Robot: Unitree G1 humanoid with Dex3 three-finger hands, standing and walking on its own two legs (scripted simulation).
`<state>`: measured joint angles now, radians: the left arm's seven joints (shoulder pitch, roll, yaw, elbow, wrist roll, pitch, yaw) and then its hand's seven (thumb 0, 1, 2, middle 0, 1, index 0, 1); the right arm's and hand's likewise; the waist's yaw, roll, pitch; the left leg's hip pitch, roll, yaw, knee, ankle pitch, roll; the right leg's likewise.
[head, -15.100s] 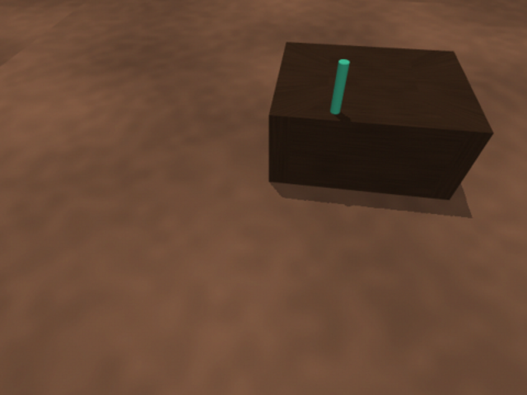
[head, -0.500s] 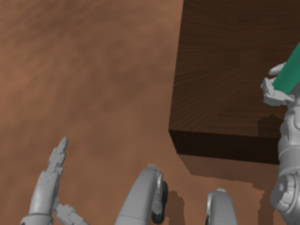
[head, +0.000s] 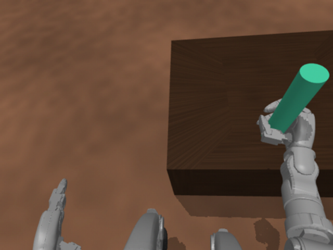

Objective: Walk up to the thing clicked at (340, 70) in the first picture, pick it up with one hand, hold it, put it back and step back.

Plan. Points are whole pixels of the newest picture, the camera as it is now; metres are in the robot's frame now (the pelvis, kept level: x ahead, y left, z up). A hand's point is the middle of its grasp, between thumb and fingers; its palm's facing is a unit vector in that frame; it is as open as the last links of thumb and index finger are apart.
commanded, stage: lift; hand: right
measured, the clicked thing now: (286, 111) +0.41 -0.20 +0.08
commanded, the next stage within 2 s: hold in 0.80 s
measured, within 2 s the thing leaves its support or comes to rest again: neither
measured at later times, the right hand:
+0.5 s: hand (277, 129) +0.37 -0.18 +0.08, palm faces +0.16 +0.99 +0.00, open 5.5 cm
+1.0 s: hand (281, 130) +0.35 -0.17 +0.10, palm faces +0.16 +0.99 +0.01, open 5.5 cm
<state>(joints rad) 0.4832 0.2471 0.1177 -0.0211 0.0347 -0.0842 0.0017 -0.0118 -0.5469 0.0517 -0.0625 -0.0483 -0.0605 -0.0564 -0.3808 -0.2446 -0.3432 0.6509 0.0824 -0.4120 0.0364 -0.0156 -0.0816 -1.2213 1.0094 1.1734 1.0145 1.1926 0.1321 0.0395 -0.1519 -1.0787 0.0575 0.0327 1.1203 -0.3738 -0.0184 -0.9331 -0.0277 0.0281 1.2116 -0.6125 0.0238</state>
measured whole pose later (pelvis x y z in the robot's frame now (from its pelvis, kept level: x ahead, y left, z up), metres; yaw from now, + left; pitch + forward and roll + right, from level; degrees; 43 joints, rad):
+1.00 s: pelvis +0.01 +0.00 +0.05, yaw +0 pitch +9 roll +0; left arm 0.40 0.21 0.11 0.21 0.00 -0.06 0.04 -0.01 -0.53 0.03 -0.05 -0.05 -0.06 -0.05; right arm -0.14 -0.17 -0.19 0.40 0.13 -0.34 0.01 -0.02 -0.08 -1.22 1.01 1.17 1.01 1.19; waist 0.05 0.03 -0.08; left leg -0.74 0.06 0.03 0.88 -0.30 -0.02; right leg -0.59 -0.02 0.01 0.94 -0.51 0.02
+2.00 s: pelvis +0.01 +0.00 +0.06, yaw +0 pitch +6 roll +0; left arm 0.33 0.20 0.10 0.36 -0.01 -0.07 0.04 -0.01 -0.53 0.04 -0.05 -0.05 -0.06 -0.05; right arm -0.09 -0.17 -0.16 0.38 0.14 -0.35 0.00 -0.02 -0.08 -1.22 1.01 1.17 1.01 1.20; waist 0.03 0.02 -0.06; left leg -0.63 0.06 0.03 0.78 -0.27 -0.03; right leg -0.48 -0.01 0.01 0.84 -0.47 0.02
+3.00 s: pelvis +0.01 +0.00 +0.06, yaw +0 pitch +7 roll +0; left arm 0.33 0.20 0.10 0.36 0.00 -0.07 0.04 -0.01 -0.53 0.04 -0.05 -0.05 -0.06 -0.05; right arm -0.10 -0.17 -0.17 0.41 0.15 -0.37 0.02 -0.02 -0.09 -1.22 1.01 1.17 1.01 1.20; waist 0.04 0.03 -0.06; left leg -0.65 0.06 0.03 0.80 -0.27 -0.02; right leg -0.50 -0.02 0.01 0.85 -0.47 0.02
